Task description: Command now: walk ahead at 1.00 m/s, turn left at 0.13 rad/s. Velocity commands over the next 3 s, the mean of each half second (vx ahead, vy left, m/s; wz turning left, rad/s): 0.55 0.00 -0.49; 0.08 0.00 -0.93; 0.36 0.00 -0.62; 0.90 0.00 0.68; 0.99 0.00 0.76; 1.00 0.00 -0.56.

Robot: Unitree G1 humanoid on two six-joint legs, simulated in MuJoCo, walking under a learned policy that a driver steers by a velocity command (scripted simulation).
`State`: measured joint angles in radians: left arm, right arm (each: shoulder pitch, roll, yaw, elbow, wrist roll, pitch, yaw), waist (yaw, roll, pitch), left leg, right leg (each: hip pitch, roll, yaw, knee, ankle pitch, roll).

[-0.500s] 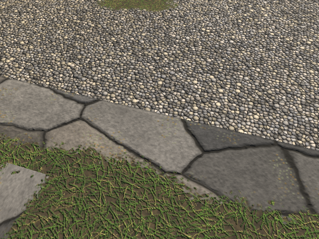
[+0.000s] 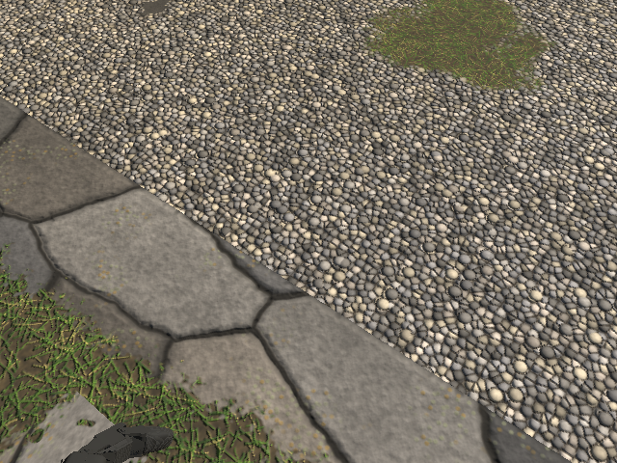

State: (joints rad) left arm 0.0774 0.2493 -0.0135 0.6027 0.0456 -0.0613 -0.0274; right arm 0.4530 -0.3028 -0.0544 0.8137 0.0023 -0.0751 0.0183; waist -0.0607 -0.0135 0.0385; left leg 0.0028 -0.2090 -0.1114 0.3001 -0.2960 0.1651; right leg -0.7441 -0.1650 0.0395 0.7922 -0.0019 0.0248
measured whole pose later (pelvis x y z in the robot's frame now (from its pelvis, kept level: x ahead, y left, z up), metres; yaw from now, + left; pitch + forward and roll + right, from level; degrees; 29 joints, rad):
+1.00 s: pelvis +0.46 -0.09 +0.01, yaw -47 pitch +0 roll +3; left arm 0.19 0.32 0.02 0.61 0.05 -0.05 -0.15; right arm 0.17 -0.35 -0.08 0.62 -0.07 -0.11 -0.08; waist -0.07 -0.04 0.04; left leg -0.16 0.07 0.26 0.34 -0.17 -0.02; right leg -0.36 -0.08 -0.04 0.68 -0.29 0.00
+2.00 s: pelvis +0.65 -0.47 -0.07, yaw -40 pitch +2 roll +3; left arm -0.07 0.33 0.04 0.61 0.02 -0.05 -0.03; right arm 0.58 -0.35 -0.09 0.85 -0.04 -0.03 -0.02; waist -0.16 -0.04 -0.02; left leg 0.10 -0.10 -0.36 0.71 -0.76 0.07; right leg -0.41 -0.08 0.13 0.38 0.25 0.04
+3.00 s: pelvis +1.36 -0.95 -0.16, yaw -38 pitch -2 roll -1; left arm 0.40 0.31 0.07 0.94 0.02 -0.01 -0.01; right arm 0.12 -0.21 0.02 0.75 -0.06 -0.11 0.00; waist 0.05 -0.02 0.05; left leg -0.45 0.04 -0.10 1.41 -0.33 0.00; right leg -0.27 0.22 -0.03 0.56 -0.27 -0.20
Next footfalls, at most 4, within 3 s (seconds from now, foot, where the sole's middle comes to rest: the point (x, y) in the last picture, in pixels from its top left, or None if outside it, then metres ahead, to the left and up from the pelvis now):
0.16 right None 0.37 -0.14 -0.77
0.64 left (318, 404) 0.60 -0.02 -0.77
1.02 right None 0.42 -0.21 -0.77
1.50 left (386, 396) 0.61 -0.17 -0.77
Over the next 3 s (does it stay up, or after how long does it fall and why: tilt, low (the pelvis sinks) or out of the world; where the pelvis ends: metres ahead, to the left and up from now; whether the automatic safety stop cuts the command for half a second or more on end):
stays up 1.36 -0.95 -0.16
